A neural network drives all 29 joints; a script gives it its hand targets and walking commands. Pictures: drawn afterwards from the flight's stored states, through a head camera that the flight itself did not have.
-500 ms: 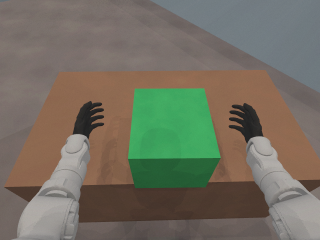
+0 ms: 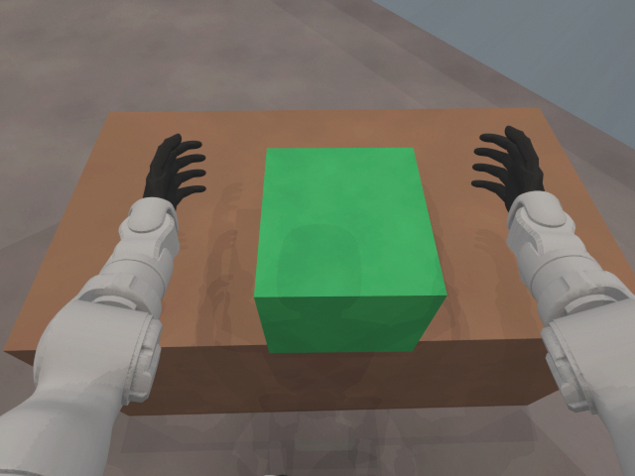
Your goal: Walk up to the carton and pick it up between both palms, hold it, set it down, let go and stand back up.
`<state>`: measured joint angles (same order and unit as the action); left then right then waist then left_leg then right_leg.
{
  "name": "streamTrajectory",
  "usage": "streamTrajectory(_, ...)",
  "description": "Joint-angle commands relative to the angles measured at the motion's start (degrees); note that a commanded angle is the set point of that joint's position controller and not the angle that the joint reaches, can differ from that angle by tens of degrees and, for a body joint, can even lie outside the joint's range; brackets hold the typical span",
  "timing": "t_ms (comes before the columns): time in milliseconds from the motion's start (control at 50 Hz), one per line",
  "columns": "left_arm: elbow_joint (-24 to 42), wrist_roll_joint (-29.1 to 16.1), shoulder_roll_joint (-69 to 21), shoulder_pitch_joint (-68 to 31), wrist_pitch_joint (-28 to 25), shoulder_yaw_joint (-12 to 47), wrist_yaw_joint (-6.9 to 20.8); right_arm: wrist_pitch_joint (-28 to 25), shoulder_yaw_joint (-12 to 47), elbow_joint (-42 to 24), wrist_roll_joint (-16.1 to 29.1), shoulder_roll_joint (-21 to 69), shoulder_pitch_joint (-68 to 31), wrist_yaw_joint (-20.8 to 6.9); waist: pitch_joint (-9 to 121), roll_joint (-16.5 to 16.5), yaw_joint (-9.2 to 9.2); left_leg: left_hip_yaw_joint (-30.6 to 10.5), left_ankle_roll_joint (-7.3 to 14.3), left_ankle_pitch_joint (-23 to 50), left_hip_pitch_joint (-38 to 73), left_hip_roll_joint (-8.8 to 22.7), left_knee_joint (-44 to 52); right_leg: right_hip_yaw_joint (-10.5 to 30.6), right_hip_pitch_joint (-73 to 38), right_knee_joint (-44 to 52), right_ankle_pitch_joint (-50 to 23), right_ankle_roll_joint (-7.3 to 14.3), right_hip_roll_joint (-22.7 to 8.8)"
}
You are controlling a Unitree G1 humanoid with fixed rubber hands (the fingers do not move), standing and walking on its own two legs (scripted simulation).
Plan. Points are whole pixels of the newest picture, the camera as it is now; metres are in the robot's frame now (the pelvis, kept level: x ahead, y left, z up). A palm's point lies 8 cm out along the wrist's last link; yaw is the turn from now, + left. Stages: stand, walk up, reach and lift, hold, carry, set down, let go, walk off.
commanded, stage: reach and lift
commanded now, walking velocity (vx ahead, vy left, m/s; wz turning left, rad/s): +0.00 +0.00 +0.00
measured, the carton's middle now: (340, 251) +0.49 +0.04 -0.09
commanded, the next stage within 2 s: none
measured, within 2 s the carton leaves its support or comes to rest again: neither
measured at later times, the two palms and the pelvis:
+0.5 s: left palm (196, 253) +0.42 +0.25 -0.03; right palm (474, 254) +0.46 -0.16 -0.02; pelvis -0.01 +0.01 -0.04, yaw -1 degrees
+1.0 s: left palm (220, 251) +0.43 +0.22 -0.03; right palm (461, 250) +0.46 -0.14 -0.02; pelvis -0.01 +0.01 -0.04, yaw -2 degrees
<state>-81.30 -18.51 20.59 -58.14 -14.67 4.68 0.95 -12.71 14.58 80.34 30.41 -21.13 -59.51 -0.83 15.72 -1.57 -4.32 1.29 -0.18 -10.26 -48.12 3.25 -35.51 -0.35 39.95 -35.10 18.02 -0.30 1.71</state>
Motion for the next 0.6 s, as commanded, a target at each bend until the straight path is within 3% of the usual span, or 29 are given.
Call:
streamTrajectory(0, 3.79, 0.45, 7.52, -19.15, -2.35, -0.30, 0.39, -2.11, 0.08, -2.74, 1.03, -7.51, -18.28, -0.54, 27.22, 1.70, -1.20, 0.20, -1.66, 21.85, 32.26, -1.26, -2.67, -3.80, 2.31, 3.80, -17.54, -2.51, 0.60)
streamTrajectory(40, 3.09, 0.10, 7.54, -19.31, -3.96, -0.32, 0.71, -3.62, -0.18, -4.32, 0.90, -7.18, -18.87, -0.69, 28.97, 1.04, -1.52, 0.45, -1.67, 21.68, 31.19, -1.42, -2.97, -4.19, 2.60, 3.42, -17.26, -2.79, 0.47)
streamTrajectory(80, 2.93, 0.70, 7.54, -18.95, -5.87, 0.03, 0.54, -4.86, -0.93, -3.32, 0.14, -6.98, -17.42, -0.90, 30.40, 3.32, -1.11, 0.51, -2.12, 21.61, 30.68, -1.55, -3.43, -4.26, 4.68, 2.72, -16.50, -2.63, 0.58)
streamTrajectory(140, 2.64, 0.55, 6.15, -19.40, -8.45, 0.50, 0.34, -6.93, -2.72, -2.56, -1.33, -6.89, -17.05, -1.22, 31.44, 3.88, -0.18, 0.28, -2.77, 22.70, 31.00, -1.30, -5.21, -4.85, 8.47, 1.74, -15.61, -2.49, 0.62)
streamTrajectory(200, 1.81, 0.38, 6.39, -20.96, -11.38, 0.05, 0.17, -9.45, -4.52, -2.07, -3.25, -6.31, -18.05, -0.86, 35.07, 2.99, 0.20, 0.65, -2.76, 21.22, 28.56, -1.24, -6.96, -4.99, 11.41, -0.07, -13.98, -2.58, 0.58)
streamTrajectory(220, 1.29, 0.15, 6.48, -20.89, -12.41, -0.26, 0.08, -10.35, -4.57, -3.12, -3.61, -5.40, -18.99, -0.88, 36.51, 1.77, -0.41, 0.54, -2.55, 21.06, 28.13, -1.17, -7.51, -5.00, 12.28, -0.90, -13.80, -2.83, 0.55)
streamTrajectory(260, -0.34, -0.33, 6.31, -20.76, -13.83, -0.14, 0.09, -11.55, -4.49, -3.10, -4.35, -5.35, -19.21, -0.52, 38.16, 2.27, 0.12, 0.94, -2.64, 22.87, 25.90, -1.43, -9.42, -5.12, 11.98, -2.44, -16.58, -3.12, 0.56)
streamTrajectory(320, -3.27, 0.04, 5.58, -19.94, -15.82, 0.06, 0.32, -13.38, -5.46, 0.34, -5.36, -5.01, -18.44, -0.39, 38.33, 2.21, 0.58, 1.09, -2.80, 20.79, 22.70, -1.54, -10.71, -5.39, 14.28, -4.64, -14.40, -2.98, 0.63)
streamTrajectory(440, 0.68, 1.91, 6.44, -20.53, -18.25, -3.04, -0.60, -17.15, -6.99, -5.09, -7.96, -5.39, -20.39, 0.62, 48.68, 1.53, -0.27, 2.05, -3.63, 26.10, 22.85, -1.64, -15.28, -5.90, 15.07, -8.40, -19.42, -3.60, 1.68)
streamTrajectory(540, 1.91, 3.28, 5.21, -18.50, -17.67, -4.43, -0.64, -17.35, -7.11, -4.16, -8.21, -4.38, -19.33, 1.39, 48.62, 1.30, 0.09, 2.06, -3.41, 25.89, 20.48, -1.64, -16.19, -5.33, 14.59, -9.79, -19.43, -3.31, 1.84)
streamTrajectory(580, 3.90, 3.63, 4.32, -19.04, -17.80, -4.57, -1.08, -17.55, -6.85, -4.82, -7.57, -4.11, -19.26, 1.01, 49.49, 2.95, -0.44, 1.80, -3.97, 27.21, 22.35, -1.39, -16.62, -5.64, 16.15, -9.74, -18.86, -2.99, 2.16)
